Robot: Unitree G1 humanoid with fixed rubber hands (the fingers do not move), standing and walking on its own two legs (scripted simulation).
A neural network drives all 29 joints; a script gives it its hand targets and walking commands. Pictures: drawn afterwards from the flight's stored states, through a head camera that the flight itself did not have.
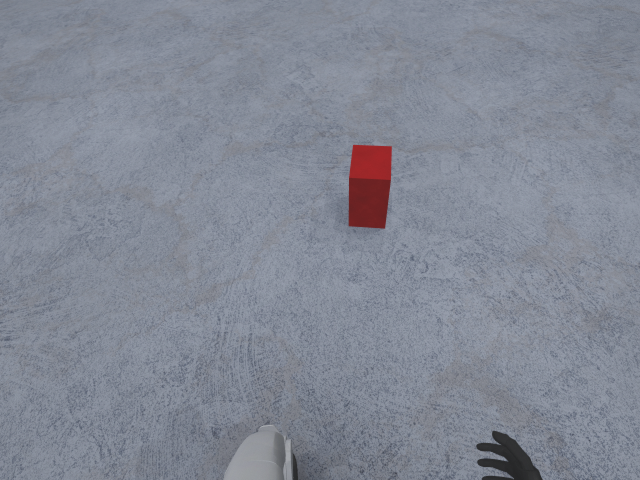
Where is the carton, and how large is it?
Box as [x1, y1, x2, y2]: [349, 145, 391, 228]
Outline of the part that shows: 353,145 349,174 349,225 384,228 390,182 391,146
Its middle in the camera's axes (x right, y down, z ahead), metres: +0.20 -0.20 +1.58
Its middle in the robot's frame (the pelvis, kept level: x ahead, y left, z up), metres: +1.22 -0.06 -0.65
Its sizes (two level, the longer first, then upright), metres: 0.190 0.151 0.274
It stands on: the floor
